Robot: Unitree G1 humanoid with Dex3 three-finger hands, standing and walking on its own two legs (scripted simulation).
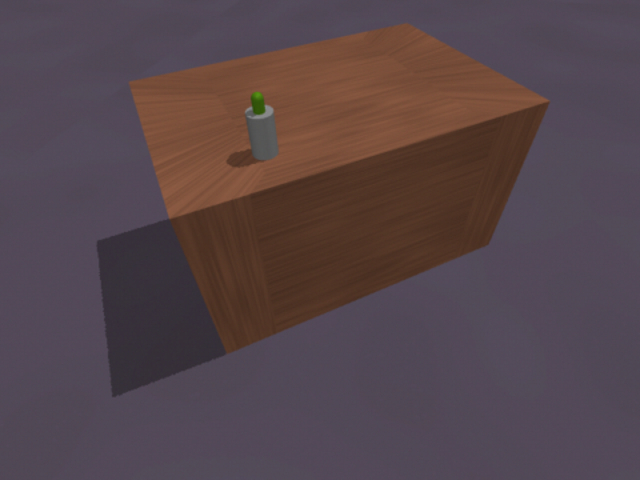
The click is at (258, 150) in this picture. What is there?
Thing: necked bottle
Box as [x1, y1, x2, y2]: [245, 92, 278, 159]
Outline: 254,92 251,95 252,105 245,111 252,154 254,157 258,159 269,159 274,157 278,152 273,110 270,106 265,105 263,103 263,97 259,92
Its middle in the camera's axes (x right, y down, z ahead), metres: -0.14 -0.29 +0.99
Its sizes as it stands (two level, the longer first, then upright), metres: 0.070 0.070 0.168
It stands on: a support 0.65 m high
